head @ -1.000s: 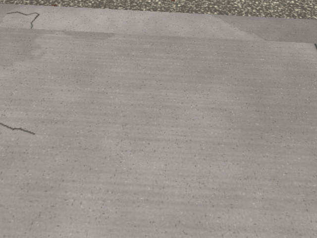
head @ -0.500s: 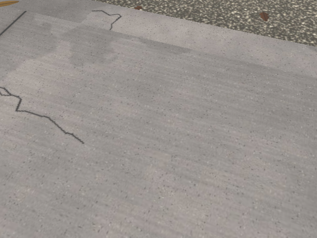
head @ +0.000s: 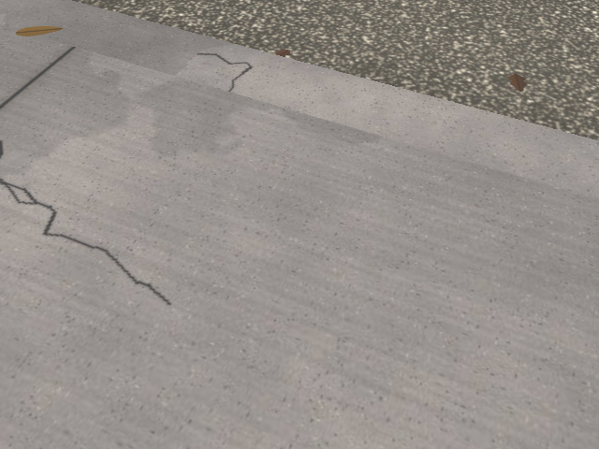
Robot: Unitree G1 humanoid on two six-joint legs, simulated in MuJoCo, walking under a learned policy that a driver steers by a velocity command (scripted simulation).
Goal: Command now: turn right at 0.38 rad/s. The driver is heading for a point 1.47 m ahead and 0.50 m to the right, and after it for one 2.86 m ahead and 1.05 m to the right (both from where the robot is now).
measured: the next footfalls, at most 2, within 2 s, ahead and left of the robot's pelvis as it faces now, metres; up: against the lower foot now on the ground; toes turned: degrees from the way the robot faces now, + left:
right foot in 0.12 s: +0.02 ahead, -0.12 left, +0.00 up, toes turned -9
left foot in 0.66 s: +0.12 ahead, +0.08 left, +0.00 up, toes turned -30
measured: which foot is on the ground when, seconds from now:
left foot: down 0.00-0.14, up 0.16-0.64, down 0.66-1.00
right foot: up 0.00-0.10, down 0.12-0.66, up 0.68-1.00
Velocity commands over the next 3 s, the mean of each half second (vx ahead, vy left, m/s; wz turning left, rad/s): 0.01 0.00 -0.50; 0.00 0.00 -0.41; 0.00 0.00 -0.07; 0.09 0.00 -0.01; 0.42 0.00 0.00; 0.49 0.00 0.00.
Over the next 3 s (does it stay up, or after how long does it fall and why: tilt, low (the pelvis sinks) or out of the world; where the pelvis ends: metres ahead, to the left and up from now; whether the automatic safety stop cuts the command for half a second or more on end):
stays up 0.52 -0.27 -0.01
